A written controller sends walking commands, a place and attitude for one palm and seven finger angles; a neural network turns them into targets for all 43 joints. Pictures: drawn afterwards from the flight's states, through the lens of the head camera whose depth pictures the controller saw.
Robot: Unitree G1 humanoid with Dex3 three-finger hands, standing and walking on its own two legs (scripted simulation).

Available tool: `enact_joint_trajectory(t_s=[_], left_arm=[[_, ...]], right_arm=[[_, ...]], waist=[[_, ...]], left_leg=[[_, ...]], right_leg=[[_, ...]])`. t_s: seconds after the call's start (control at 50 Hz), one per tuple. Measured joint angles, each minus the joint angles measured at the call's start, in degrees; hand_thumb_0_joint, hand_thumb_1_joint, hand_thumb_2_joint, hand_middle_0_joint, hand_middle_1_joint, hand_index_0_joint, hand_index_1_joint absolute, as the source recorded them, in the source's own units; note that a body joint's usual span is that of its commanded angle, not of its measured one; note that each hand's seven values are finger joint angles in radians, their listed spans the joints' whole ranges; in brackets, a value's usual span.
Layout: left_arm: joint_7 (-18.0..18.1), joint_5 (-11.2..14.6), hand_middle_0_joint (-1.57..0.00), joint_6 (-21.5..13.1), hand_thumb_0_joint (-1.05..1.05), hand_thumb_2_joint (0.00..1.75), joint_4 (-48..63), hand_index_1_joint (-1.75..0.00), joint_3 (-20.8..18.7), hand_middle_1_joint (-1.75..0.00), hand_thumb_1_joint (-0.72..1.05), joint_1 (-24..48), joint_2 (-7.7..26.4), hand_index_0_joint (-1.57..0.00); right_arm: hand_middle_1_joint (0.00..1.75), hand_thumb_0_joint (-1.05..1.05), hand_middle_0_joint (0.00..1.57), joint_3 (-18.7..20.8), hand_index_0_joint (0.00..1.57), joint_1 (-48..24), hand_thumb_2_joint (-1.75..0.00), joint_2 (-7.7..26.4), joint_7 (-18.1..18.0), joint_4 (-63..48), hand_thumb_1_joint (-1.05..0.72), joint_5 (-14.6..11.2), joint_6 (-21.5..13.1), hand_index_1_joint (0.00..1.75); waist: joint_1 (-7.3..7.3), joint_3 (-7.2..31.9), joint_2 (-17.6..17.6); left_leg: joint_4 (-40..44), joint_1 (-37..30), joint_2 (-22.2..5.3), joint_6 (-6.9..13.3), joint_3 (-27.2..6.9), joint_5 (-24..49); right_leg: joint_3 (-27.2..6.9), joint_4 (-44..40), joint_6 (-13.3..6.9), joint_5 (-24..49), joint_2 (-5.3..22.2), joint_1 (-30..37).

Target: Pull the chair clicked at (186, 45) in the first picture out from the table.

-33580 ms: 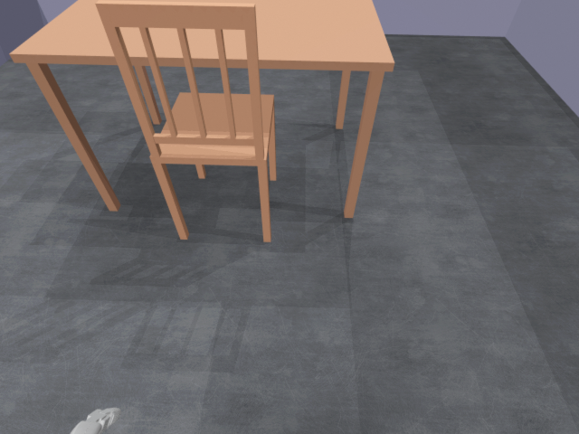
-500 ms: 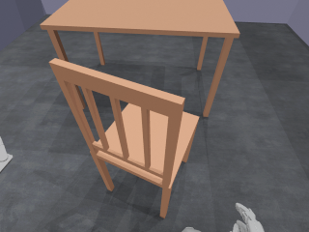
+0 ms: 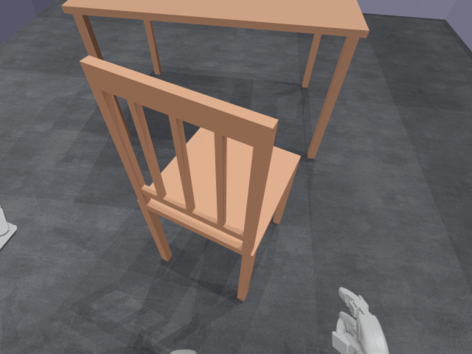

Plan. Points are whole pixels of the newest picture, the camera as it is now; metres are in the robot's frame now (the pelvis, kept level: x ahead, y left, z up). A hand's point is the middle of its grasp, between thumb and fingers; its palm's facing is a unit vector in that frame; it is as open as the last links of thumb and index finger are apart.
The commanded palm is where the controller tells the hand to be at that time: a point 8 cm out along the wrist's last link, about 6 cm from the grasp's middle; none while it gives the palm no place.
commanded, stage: step back with the hand held close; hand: left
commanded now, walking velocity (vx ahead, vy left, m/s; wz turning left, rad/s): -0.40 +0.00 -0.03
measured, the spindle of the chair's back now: (184, 170) +0.49 +0.18 -0.04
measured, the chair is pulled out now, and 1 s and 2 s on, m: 0.63 0.63 0.63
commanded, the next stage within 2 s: stop stepping back and stand still in 0.04 s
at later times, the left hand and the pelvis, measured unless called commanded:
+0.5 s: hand out of the picture +0.09 +0.24 +0.19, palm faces +0.48 -0.72 -0.49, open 7.4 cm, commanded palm +0.04 +0.27 +0.19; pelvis -0.09 -0.03 +0.00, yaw +1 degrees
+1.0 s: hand (8, 337) +0.10 +0.23 +0.17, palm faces +0.44 -0.77 -0.47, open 7.5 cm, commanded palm +0.04 +0.26 +0.19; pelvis -0.10 -0.04 +0.01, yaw +0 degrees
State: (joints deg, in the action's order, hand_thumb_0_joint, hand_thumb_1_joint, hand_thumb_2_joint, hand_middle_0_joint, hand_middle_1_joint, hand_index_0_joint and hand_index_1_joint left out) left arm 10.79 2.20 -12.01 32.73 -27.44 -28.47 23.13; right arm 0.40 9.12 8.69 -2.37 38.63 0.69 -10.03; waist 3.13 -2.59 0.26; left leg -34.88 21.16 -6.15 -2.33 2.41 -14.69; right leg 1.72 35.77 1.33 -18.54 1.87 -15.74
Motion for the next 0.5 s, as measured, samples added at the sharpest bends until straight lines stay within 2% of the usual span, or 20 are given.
enact_joint_trajectory(t_s=[0.02,0.04,0.06,0.08,0.14,0.18,0.22,0.24,0.28,0.3,0.36,0.4,0.46,0.5], left_arm=[[-0.33,-0.10,-0.21,-0.04,0.02,0.90,-0.95,-0.30,0.31,-0.30,0.89,1.37,-0.09,-0.20],[-0.81,-0.37,-0.21,-0.08,0.02,0.90,-2.16,-0.30,1.23,-0.30,0.89,2.93,-0.85,-0.20],[-1.31,-0.48,-0.21,0.02,0.01,0.90,-3.00,-0.30,2.22,-0.30,0.89,3.93,-1.28,-0.20],[-1.73,-0.55,-0.21,0.14,0.02,0.90,-3.20,-0.30,3.07,-0.30,0.89,4.18,-1.14,-0.20],[-2.93,-0.13,-0.21,-0.15,0.01,0.90,-1.91,-0.30,4.40,-0.30,0.89,1.13,0.27,-0.20],[-3.02,-0.24,-0.22,-0.39,0.01,0.90,-0.83,-0.30,3.46,-0.30,0.89,-3.61,1.31,-0.21],[-2.43,-0.28,-0.22,-0.09,0.01,0.90,-0.01,-0.30,2.07,-0.30,0.88,-8.39,2.44,-0.21],[-2.07,-0.24,-0.22,0.24,0.01,0.90,0.41,-0.30,1.56,-0.30,0.88,-10.21,3.04,-0.21],[-1.48,0.02,-0.22,0.74,0.01,0.90,1.86,-0.30,1.11,-0.30,0.88,-12.37,4.21,-0.21],[-1.34,0.13,-0.22,0.74,0.01,0.90,2.08,-0.30,0.90,-0.30,0.88,-12.05,5.14,-0.21],[-1.17,0.30,-0.22,0.93,0.02,0.90,2.48,-0.30,0.14,-0.30,0.88,-11.36,6.01,-0.21],[-0.99,0.11,-0.22,0.77,0.02,0.90,1.89,-0.30,0.03,-0.30,0.88,-10.71,5.30,-0.21],[-0.58,-0.11,-0.22,-0.05,0.02,0.90,-0.16,-0.30,0.27,-0.30,0.88,-7.93,3.68,-0.21],[-0.45,-0.49,-0.22,-0.72,0.02,0.90,-2.41,-0.30,0.93,-0.30,0.88,-5.45,1.85,-0.21]], right_arm=[[0.30,0.01,0.20,-0.24,0.20,-0.96,-0.90,0.05,0.12,-0.11,-0.91,0.05,-0.03,0.30],[0.30,0.01,0.20,-0.26,0.20,-2.11,-0.90,0.55,0.21,0.00,-0.91,0.04,0.11,0.31],[0.30,0.01,0.20,-0.21,0.20,-2.90,-0.90,1.03,0.30,-0.07,-0.91,-0.06,0.45,0.31],[0.30,0.01,0.20,-0.10,0.20,-3.25,-0.90,1.25,0.40,-0.35,-0.91,-0.30,1.01,0.31],[0.30,0.01,0.20,0.68,0.20,-3.01,-0.90,1.21,0.40,-1.22,-0.91,-1.31,3.18,0.31],[0.30,0.01,0.20,0.81,0.20,-2.37,-0.90,1.27,-0.15,-2.30,-0.91,-1.58,4.87,0.31],[0.30,0.01,0.20,0.63,0.20,-1.38,-0.90,1.86,-0.97,-3.92,-0.91,-1.77,6.07,0.30],[0.30,0.01,0.20,0.66,0.20,-0.72,-0.90,2.43,-1.39,-4.68,-0.91,-1.79,6.23,0.30],[0.30,0.01,0.20,1.28,0.20,1.00,-0.90,4.36,-2.23,-6.15,-0.91,-1.71,5.68,0.30],[0.30,0.01,0.20,2.04,0.20,1.37,-0.90,4.33,-2.66,-5.53,-0.91,-1.76,5.11,0.30],[0.30,0.01,0.20,2.48,0.19,2.94,-0.90,3.40,-2.77,-3.79,-0.91,-2.23,4.08,0.30],[0.30,0.01,0.19,2.03,0.19,4.26,-0.90,3.04,-2.79,-3.19,-0.91,-1.94,3.08,0.30],[0.30,0.01,0.19,0.93,0.19,5.60,-0.90,2.71,-2.25,-2.24,-0.91,-2.04,1.80,0.30],[0.30,0.01,0.20,0.31,0.20,5.92,-0.90,2.57,-1.90,-1.27,-0.91,-1.82,1.74,0.30]], waist=[[-0.03,-0.60,0.40],[-0.48,-1.73,2.23],[-1.29,-2.72,3.85],[-1.93,-3.21,4.19],[-3.11,-2.88,0.42],[-4.24,-1.78,-2.26],[-5.77,-0.82,-3.64],[-6.45,-0.55,-3.75],[-7.44,-0.46,-1.89],[-7.39,-0.99,-2.53],[-4.78,-1.69,-5.16],[-4.02,-0.94,-4.42],[-3.30,0.08,-2.33],[-2.67,1.19,-1.03]], left_leg=[[-0.87,0.89,-0.54,-0.40,0.11,0.07],[-1.51,1.55,-1.84,-0.78,-0.73,0.30],[-1.62,2.10,-2.80,-0.69,-1.75,0.87],[-2.74,2.92,-2.55,-0.41,-2.46,0.62],[-15.18,5.78,3.43,0.41,-3.83,-9.53],[-17.24,5.16,5.72,0.52,-2.57,-12.12],[-11.20,2.00,6.28,0.89,-1.51,-10.66],[-5.57,-0.52,6.23,1.15,-1.23,-7.84],[5.56,-5.82,4.79,1.94,-1.54,-1.07],[6.44,-6.33,5.22,2.07,-1.70,-1.27],[5.65,-7.54,6.25,1.72,-0.61,-1.60],[5.38,-8.02,5.66,1.42,-0.93,-1.46],[3.70,-8.12,4.67,1.04,-2.10,-1.85],[1.89,-7.61,4.10,1.43,-2.47,-3.79]], right_leg=[[0.11,-3.67,0.44,-0.45,-0.27,1.51],[0.81,-5.22,0.39,-0.20,-1.65,1.98],[1.64,-6.28,0.04,1.07,-2.82,2.22],[1.92,-6.49,-0.51,2.39,-3.10,1.66],[0.19,-6.20,-1.23,4.20,-0.69,-1.24],[-1.33,-7.43,-1.30,5.73,0.62,-2.69],[-1.83,-7.94,-1.06,6.84,1.16,-3.89],[-1.63,-7.51,-0.88,6.92,1.19,-4.41],[0.19,-5.13,-0.53,6.04,0.27,-5.47],[0.54,-3.55,-0.36,5.35,0.89,-5.85],[-0.65,-1.66,-0.41,3.21,1.83,-5.34],[0.17,-1.63,-0.49,0.97,1.56,-4.47],[1.55,-4.78,-0.71,6.95,0.71,-2.10],[1.91,-5.17,-1.19,8.00,0.06,-1.67]])
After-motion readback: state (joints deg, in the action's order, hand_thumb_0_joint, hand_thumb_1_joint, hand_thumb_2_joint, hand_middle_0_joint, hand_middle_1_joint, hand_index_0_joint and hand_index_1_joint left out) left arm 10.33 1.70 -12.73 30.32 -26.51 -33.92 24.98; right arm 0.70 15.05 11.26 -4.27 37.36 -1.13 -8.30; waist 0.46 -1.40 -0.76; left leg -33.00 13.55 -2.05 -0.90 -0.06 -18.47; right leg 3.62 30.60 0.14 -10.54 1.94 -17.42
